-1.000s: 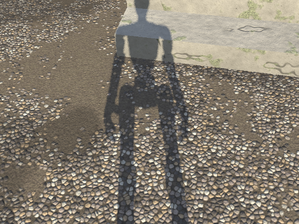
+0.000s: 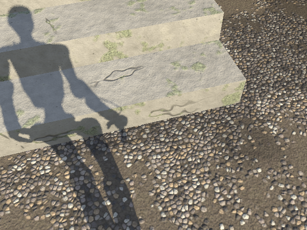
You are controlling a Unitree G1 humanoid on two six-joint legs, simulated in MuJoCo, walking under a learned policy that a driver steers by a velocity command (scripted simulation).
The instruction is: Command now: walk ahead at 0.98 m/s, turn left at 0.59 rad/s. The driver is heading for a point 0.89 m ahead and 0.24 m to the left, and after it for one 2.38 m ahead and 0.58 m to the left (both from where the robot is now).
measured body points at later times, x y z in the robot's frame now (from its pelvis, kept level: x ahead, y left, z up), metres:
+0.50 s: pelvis +0.46 -0.01 +0.02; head +0.49 +0.00 +0.47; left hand +0.44 +0.29 -0.09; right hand +0.68 -0.25 -0.09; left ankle +0.36 +0.05 -0.62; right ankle +0.50 -0.14 -0.72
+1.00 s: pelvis +0.68 +0.08 +0.01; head +0.72 +0.14 +0.46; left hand +0.60 +0.37 -0.11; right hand +0.95 -0.03 -0.10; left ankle +0.71 +0.17 -0.72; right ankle +0.84 +0.01 -0.64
